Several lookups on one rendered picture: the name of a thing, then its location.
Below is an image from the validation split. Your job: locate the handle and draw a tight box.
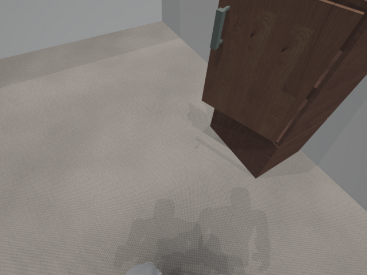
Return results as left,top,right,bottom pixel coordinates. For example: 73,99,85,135
210,6,230,50

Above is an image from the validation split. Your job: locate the cupboard door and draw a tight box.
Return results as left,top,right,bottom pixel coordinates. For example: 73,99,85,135
202,0,364,143

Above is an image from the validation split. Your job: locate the left robot thigh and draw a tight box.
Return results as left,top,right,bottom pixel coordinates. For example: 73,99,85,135
125,264,162,275

